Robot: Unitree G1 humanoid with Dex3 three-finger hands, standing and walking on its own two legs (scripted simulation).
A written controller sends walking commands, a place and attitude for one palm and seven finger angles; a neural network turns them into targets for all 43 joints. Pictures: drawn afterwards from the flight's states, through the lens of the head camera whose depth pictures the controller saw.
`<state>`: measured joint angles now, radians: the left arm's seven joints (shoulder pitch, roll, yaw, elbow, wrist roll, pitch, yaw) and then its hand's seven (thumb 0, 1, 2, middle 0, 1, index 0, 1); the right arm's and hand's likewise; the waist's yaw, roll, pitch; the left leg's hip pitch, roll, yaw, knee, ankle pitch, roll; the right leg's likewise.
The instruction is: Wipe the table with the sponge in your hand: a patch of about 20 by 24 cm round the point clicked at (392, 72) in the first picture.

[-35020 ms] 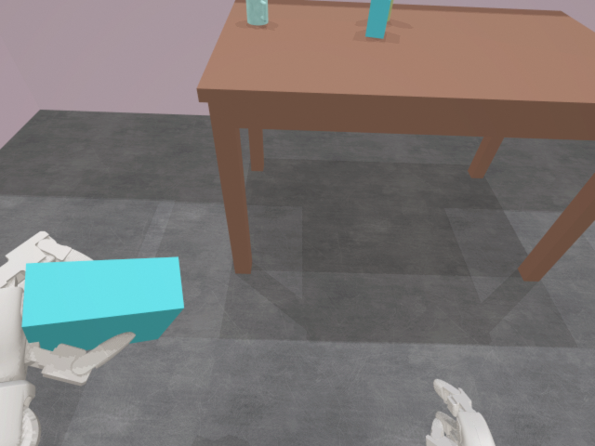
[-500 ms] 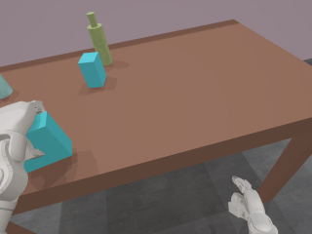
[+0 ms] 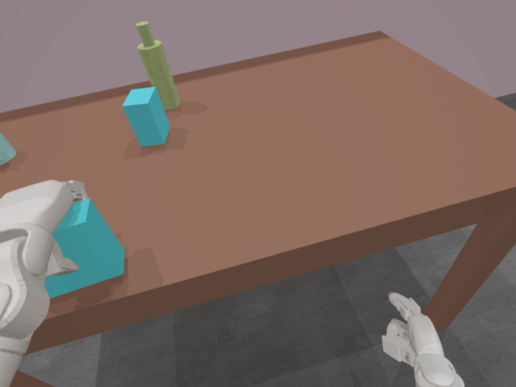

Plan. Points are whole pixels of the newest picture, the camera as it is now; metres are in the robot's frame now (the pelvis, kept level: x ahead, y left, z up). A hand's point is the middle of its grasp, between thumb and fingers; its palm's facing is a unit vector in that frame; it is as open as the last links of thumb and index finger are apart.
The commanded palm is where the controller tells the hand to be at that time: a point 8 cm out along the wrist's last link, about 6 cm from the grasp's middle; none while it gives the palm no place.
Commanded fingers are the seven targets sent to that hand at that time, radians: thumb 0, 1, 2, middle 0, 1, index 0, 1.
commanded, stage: move the sponge above the wiping area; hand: left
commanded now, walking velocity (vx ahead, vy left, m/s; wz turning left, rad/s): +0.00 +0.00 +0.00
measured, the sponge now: (69, 260) +0.24 +0.34 +0.10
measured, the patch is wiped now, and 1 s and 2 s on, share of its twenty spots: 0.05 0.05 0.05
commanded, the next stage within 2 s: lower the sponge onto the table in 1.50 s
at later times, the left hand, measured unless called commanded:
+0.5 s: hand (75, 240) +0.25 +0.31 +0.14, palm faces -0.11 -0.05 -0.99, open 9.7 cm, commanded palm +0.23 +0.33 +0.25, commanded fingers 0.00 0.10 1.30 -1.20 -1.60 -1.20 -1.60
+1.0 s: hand (84, 241) +0.25 +0.30 +0.14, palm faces -0.05 -0.04 -1.00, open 9.7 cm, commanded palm +0.22 +0.32 +0.25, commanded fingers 0.00 0.10 1.30 -1.20 -1.60 -1.20 -1.60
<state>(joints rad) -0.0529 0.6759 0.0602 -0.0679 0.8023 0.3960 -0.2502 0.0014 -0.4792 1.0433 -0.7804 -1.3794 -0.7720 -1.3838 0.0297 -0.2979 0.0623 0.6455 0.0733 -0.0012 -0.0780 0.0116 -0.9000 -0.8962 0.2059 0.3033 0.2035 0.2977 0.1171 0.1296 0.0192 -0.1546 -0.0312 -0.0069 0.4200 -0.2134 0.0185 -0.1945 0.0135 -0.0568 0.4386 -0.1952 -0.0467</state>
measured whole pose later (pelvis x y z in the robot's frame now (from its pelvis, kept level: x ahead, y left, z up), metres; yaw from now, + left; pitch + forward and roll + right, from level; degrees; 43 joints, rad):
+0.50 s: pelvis +0.00 +0.00 +0.00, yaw +0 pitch -4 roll +1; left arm -0.04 0.67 0.04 -0.06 0.80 0.29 -0.27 0.00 -0.48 1.04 -0.78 -1.38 -0.78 -1.38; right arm 0.06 -0.30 0.05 0.64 0.07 -0.03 -0.10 0.01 -0.90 -0.90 0.20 0.30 0.20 0.30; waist 0.11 0.12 0.03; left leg -0.16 -0.03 -0.01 0.44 -0.22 0.02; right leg -0.20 0.01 -0.06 0.46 -0.20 -0.05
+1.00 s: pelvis +0.00 +0.00 +0.00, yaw +0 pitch -4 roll +1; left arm -0.04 0.64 -0.03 -0.14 0.83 0.28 -0.23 0.00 -0.48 1.04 -0.79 -1.38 -0.78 -1.39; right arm 0.05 -0.28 0.06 0.64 0.06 -0.04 -0.11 0.01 -0.90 -0.90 0.20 0.30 0.20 0.30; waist 0.14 0.11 0.03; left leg -0.13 -0.04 -0.01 0.42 -0.21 0.02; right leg -0.17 0.00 -0.06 0.45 -0.20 -0.04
